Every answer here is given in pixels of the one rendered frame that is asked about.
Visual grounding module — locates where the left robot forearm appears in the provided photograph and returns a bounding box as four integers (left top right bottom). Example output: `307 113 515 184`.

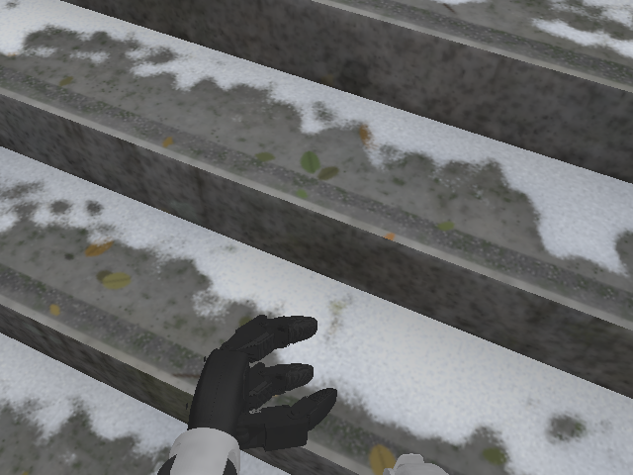
157 427 240 475

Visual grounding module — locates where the left robot hand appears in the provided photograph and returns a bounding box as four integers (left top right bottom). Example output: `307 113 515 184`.
186 315 337 452

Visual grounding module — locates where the right robot shin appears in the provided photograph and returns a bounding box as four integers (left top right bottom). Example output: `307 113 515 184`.
393 453 424 471

